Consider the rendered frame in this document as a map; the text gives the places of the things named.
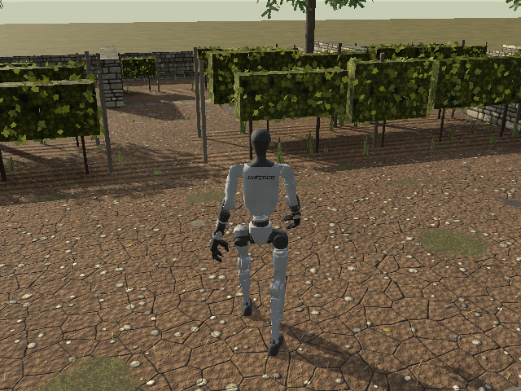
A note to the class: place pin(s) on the robot right forearm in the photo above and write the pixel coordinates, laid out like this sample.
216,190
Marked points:
295,210

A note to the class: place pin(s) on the robot right hand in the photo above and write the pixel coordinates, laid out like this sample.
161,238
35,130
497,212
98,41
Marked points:
294,224

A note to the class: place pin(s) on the robot right upper arm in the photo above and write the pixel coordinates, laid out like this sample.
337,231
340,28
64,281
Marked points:
289,184

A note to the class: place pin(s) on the robot right shin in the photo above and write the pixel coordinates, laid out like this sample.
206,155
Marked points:
276,312

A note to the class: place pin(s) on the robot left hand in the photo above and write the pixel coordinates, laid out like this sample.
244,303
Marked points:
213,248

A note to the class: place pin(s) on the robot left upper arm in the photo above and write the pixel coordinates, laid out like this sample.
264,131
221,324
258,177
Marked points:
231,186

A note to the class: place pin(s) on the robot right thigh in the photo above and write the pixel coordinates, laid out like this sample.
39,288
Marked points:
280,256

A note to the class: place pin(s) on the robot left forearm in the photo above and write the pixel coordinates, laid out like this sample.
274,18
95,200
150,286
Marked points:
222,221

